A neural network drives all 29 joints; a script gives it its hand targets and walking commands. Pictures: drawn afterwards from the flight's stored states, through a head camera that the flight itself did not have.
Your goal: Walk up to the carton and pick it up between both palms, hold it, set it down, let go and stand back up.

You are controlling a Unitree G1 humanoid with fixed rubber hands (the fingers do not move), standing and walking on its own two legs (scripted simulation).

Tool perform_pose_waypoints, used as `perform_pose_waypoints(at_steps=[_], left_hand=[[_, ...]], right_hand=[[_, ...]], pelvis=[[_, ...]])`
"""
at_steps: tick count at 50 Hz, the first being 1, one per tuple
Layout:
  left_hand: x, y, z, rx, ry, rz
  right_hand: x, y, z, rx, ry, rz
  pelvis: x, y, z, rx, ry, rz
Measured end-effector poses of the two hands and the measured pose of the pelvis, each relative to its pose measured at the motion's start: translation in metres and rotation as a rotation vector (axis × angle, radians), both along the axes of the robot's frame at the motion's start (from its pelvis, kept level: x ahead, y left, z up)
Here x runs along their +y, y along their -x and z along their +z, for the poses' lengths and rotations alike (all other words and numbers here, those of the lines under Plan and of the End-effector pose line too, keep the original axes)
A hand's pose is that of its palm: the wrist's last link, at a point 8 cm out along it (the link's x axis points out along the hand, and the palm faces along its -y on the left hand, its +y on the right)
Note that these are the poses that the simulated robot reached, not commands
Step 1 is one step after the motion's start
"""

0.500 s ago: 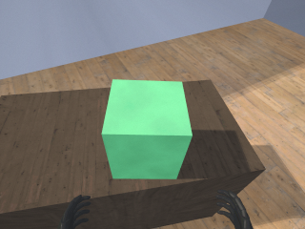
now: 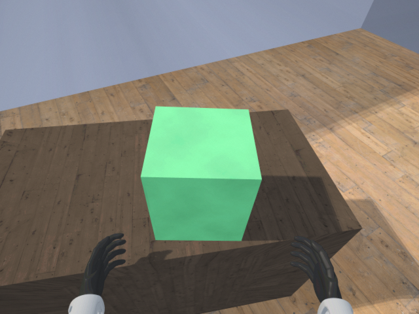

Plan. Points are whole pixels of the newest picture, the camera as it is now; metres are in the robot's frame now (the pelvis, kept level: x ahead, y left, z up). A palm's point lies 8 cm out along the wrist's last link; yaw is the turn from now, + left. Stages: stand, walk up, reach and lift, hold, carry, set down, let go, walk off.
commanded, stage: reach and lift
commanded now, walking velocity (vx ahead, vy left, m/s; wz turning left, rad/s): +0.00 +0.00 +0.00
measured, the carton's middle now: (200, 176) +0.40 +0.06 +0.00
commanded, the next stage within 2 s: none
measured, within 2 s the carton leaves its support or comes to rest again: neither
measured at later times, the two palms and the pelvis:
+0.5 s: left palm (101, 224) +0.25 +0.23 +0.04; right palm (325, 237) +0.26 -0.19 +0.03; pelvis +0.02 +0.00 +0.00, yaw +0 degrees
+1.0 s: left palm (94, 180) +0.29 +0.24 +0.11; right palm (320, 186) +0.34 -0.17 +0.09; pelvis +0.01 +0.00 +0.00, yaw +0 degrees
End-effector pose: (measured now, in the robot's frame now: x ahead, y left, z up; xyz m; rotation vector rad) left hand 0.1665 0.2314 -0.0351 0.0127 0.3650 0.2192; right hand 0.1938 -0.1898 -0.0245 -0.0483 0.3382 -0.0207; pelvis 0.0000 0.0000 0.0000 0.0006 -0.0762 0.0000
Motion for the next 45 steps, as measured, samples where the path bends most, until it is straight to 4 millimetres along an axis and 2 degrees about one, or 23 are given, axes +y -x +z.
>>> perform_pose_waypoints(at_steps=[7,14,21,26,35,45], left_hand=[[0.003,-0.016,0.01,-0.044,-0.004,0.003],[0.009,-0.038,0.028,-0.041,-0.019,-0.005],[0.003,-0.066,0.058,-0.059,-0.016,-0.043],[-0.003,-0.083,0.073,-0.04,-0.001,-0.06],[0.006,-0.096,0.092,-0.031,-0.007,-0.009],[0.014,-0.111,0.131,-0.084,-0.052,-0.003]], right_hand=[[0.007,-0.03,0.009,-0.044,-0.021,0.011],[0.008,-0.048,0.016,-0.04,-0.044,-0.013],[0.004,-0.062,0.039,-0.074,-0.055,-0.035],[0.003,-0.071,0.06,-0.09,-0.054,-0.039],[0.01,-0.087,0.075,-0.076,-0.07,-0.02],[0.02,-0.126,0.098,-0.154,-0.09,0.013]], pelvis=[[-0.001,-0.002,-0.001,0.011,0.0,0.011],[0.0,-0.01,0.001,0.012,0.002,0.011],[0.001,-0.018,0.003,0.009,0.003,0.003],[0.0,-0.019,0.005,0.012,0.003,-0.004],[-0.002,-0.015,0.006,0.053,0.001,-0.015],[-0.002,-0.01,0.005,0.083,0.001,-0.006]])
